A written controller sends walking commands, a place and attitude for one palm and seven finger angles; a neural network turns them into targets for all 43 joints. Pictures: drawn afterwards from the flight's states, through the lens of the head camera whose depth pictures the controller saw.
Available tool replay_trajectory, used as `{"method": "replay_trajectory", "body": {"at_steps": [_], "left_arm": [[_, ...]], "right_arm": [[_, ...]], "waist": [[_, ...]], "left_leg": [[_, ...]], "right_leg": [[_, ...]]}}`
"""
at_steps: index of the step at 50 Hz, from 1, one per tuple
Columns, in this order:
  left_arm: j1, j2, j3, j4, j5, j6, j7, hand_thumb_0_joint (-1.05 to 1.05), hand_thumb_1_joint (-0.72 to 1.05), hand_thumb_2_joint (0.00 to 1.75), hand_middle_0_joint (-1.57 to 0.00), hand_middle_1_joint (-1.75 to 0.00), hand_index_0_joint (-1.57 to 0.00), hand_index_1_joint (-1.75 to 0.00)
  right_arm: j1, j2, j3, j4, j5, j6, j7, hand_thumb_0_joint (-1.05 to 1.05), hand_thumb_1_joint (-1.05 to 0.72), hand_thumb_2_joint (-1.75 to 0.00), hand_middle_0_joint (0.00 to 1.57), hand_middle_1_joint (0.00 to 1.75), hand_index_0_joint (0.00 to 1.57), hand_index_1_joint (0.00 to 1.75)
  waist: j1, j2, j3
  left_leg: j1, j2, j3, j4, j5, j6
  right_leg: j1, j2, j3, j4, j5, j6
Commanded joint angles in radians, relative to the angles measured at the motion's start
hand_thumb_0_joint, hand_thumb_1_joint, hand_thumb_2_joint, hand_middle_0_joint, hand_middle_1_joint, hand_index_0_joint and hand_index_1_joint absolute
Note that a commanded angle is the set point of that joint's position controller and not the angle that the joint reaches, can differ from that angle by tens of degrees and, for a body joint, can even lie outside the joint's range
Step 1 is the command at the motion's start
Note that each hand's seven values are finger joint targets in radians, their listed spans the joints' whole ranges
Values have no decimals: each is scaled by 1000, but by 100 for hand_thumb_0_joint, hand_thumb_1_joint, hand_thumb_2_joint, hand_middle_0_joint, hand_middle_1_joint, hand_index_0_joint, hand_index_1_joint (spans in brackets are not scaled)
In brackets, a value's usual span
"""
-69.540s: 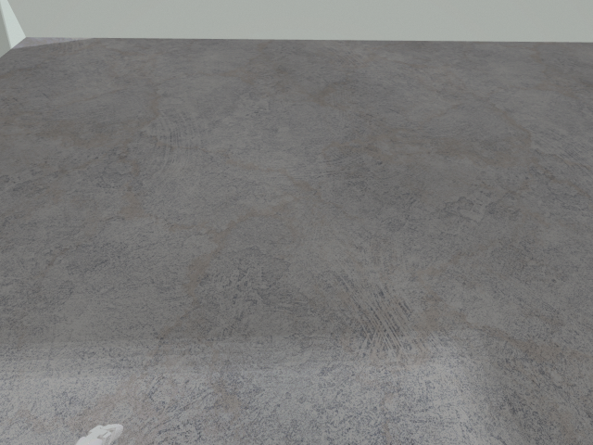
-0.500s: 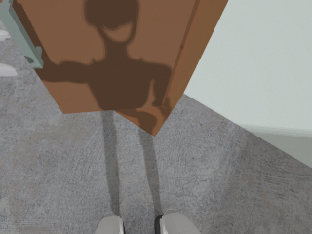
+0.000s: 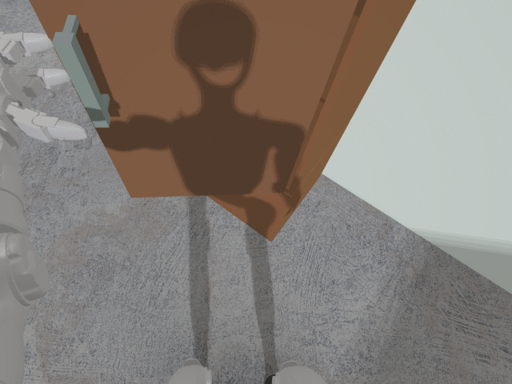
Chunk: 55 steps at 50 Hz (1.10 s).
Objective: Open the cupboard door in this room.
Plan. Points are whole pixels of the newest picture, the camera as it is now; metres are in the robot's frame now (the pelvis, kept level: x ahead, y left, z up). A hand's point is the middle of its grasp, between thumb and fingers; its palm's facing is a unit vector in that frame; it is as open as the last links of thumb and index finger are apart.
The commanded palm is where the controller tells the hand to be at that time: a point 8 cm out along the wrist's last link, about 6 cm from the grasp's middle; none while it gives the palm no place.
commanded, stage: slide the fingers in behind the handle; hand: left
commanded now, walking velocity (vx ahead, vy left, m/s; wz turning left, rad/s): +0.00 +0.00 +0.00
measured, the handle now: (88, 76) +0.54 +0.22 +0.12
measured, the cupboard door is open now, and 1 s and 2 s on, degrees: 41 41 41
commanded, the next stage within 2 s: move the hooked fingers beside the handle in 1.06 s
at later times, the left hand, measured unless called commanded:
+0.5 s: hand (57, 96) +0.50 +0.25 +0.12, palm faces +0.12 -0.99 -0.01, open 14.7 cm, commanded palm +0.49 +0.24 +0.11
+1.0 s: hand (64, 97) +0.50 +0.24 +0.12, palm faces +0.14 -0.99 -0.03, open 15.2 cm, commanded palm +0.49 +0.22 +0.11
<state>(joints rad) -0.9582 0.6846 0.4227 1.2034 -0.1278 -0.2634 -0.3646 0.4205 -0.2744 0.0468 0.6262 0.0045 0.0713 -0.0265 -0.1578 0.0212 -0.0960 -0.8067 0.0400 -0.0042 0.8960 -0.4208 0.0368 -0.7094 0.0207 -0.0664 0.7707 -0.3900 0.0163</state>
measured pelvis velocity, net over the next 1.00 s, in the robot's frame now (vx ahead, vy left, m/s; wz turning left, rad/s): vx -0.01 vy -0.01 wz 0.07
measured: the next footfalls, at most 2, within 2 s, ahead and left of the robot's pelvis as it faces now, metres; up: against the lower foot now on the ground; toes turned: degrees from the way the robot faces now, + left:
none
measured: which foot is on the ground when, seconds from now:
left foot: down 0.00-1.00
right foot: down 0.00-1.00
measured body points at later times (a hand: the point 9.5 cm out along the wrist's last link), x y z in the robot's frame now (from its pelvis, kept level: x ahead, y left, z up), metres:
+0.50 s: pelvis +0.00 -0.01 +0.00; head +0.11 +0.03 +0.43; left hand +0.49 +0.31 +0.12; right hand -0.01 -0.28 -0.11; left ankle +0.00 +0.09 -0.70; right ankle -0.02 -0.14 -0.70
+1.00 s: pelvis -0.01 -0.01 +0.00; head +0.11 +0.03 +0.43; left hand +0.48 +0.30 +0.12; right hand +0.01 -0.27 -0.12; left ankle +0.00 +0.09 -0.70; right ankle -0.02 -0.14 -0.70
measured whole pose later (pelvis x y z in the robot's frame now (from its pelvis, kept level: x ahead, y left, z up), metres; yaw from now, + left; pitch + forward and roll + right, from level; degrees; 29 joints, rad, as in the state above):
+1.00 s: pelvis -0.01 -0.01 +0.00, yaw +4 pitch +19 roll -4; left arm -1.06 0.56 0.22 1.23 -0.18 -0.28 -0.19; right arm 0.40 -0.26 0.03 0.73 -0.01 -0.02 0.01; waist -0.12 0.03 -0.09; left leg -0.84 0.00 -0.07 0.92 -0.41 0.03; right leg -0.72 -0.01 -0.13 0.81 -0.41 0.00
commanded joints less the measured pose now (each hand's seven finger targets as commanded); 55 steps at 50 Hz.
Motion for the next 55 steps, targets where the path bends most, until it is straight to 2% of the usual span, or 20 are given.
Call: {"method": "replay_trajectory", "body": {"at_steps": [1,4,6,8,10,11,14,19,20,22,24,25,34,36,43,46,50,51,54,55], "left_arm": [[-481,101,-60,-251,-15,-76,-32,0,-50,30,-30,-120,-30,-120],[-506,91,-70,-240,-16,-77,-23,0,-50,30,-30,-120,-30,-120],[-531,45,-106,-214,-16,-68,-17,0,-50,30,-30,-120,-30,-120],[-544,70,-86,-230,-14,-74,-11,0,-50,30,-30,-120,-30,-120],[-550,13,-135,-213,-9,-71,-11,0,-50,30,-30,-120,-30,-120],[-557,26,-123,-207,-8,-69,-8,0,-50,30,-30,-120,-30,-120],[-574,-3,-141,-252,-14,-81,-7,0,-50,30,-30,-120,-30,-120],[-589,-47,-173,-224,-22,-75,-5,0,-50,30,-30,-120,-30,-120],[-599,-84,-211,-208,-18,-69,-5,0,-50,30,-30,-120,-30,-120],[-621,-70,-201,-200,-16,-66,3,0,-50,30,-30,-120,-30,-120],[-647,-93,-220,-239,-12,-75,10,0,-50,30,-30,-120,-30,-120],[-641,-143,-249,-226,-12,-71,11,0,-50,30,-30,-120,-30,-120],[-679,-262,-330,-249,-11,-76,42,0,-50,30,-30,-120,-30,-120],[-685,-238,-313,-224,-5,-74,54,0,-50,30,-30,-120,-30,-120],[-685,-274,-334,-245,-10,-87,57,0,-50,30,-30,-120,-30,-120],[-670,-246,-318,-215,-11,-84,53,0,-50,30,-30,-120,-30,-120],[-688,-255,-325,-266,-12,-99,52,0,-50,30,-30,-120,-30,-120],[-670,-272,-332,-259,-15,-98,52,0,-50,30,-30,-120,-30,-120],[-663,-238,-310,-271,-17,-105,57,0,-50,30,-30,-120,-30,-120],[-650,-276,-334,-270,-16,-104,56,0,-50,30,-30,-120,-30,-120]], "right_arm": [[183,-194,-79,-17,-6,-15,-15,0,-90,-90,20,30,20,30],[179,-196,-78,-6,-5,-17,-16,0,-90,-90,20,30,20,30],[175,-194,-76,2,-6,-22,-15,0,-90,-90,20,30,20,30],[180,-196,-77,5,-7,-29,-17,0,-90,-90,20,30,20,30],[172,-189,-76,14,-6,-32,-16,0,-90,-90,20,30,20,30],[177,-193,-76,18,-9,-34,-16,0,-90,-90,20,30,20,30],[179,-190,-80,23,-11,-44,-13,0,-90,-90,20,30,20,30],[177,-191,-80,40,-11,-53,-11,0,-90,-90,20,30,20,30],[171,-188,-78,44,-9,-55,-10,0,-90,-90,20,30,20,30],[175,-193,-78,51,-11,-61,-10,0,-90,-90,20,30,20,30],[177,-189,-81,53,-13,-67,-9,0,-90,-90,20,30,20,30],[180,-183,-82,57,-14,-71,-6,0,-90,-90,20,30,20,30],[178,-180,-89,76,-21,-91,13,0,-90,-90,20,30,20,30],[182,-185,-90,85,-22,-93,14,0,-90,-90,20,30,20,30],[177,-178,-88,83,-23,-106,23,0,-90,-90,20,30,20,30],[170,-182,-86,83,-20,-102,23,0,-90,-90,20,30,20,30],[164,-177,-89,81,-20,-106,23,0,-90,-90,20,30,20,30],[165,-174,-88,78,-20,-106,26,0,-90,-90,20,30,20,30],[165,-178,-89,78,-19,-105,25,0,-90,-90,20,30,20,30],[161,-172,-90,73,-16,-105,25,0,-90,-90,20,30,20,30]], "waist": [[-46,219,-434],[-55,193,-424],[-72,178,-383],[-64,206,-414],[-75,215,-402],[-77,187,-398],[-71,237,-458],[-88,202,-420],[-100,204,-383],[-103,188,-362],[-101,230,-421],[-109,225,-421],[-125,229,-415],[-125,199,-394],[-116,242,-436],[-116,188,-419],[-104,253,-448],[-103,243,-442],[-95,224,-455],[-100,224,-450]], "left_leg": [[578,21,-97,-68,615,-34],[563,18,-103,-70,592,-33],[535,13,-103,-75,529,-27],[547,9,-101,-70,545,-25],[551,10,-101,-70,526,-28],[536,10,-107,-71,507,-27],[591,11,-110,-64,565,-32],[554,5,-107,-66,500,-25],[540,5,-109,-70,471,-25],[516,4,-113,-78,425,-23],[562,3,-116,-69,480,-26],[579,4,-119,-66,488,-27],[608,7,-143,-63,491,-37],[580,4,-147,-68,456,-37],[624,3,-151,-57,526,-41],[586,0,-145,-59,482,-37],[637,4,-153,-57,544,-47],[638,4,-152,-58,556,-47],[639,5,-157,-59,568,-49],[645,6,-152,-58,570,-47]], "right_leg": [[-57,51,-3,-49,320,-36],[-58,49,-3,-46,314,-37],[-72,48,-5,-54,293,-36],[-58,46,0,-50,302,-42],[-84,44,-1,-53,289,-39],[-81,44,-4,-50,280,-40],[-82,43,-2,-46,298,-41],[-87,44,-3,-53,286,-42],[-108,44,-5,-55,265,-42],[-111,41,-8,-55,242,-44],[-113,40,-4,-47,263,-45],[-129,42,-8,-48,261,-43],[-174,42,-19,-38,236,-44],[-169,40,-22,-35,228,-47],[-169,39,-22,-26,242,-50],[-151,42,-21,-32,244,-50],[-166,40,-20,-24,246,-50],[-160,42,-23,-26,252,-50],[-148,45,-22,-24,253,-50],[-153,44,-21,-28,255,-48]]}}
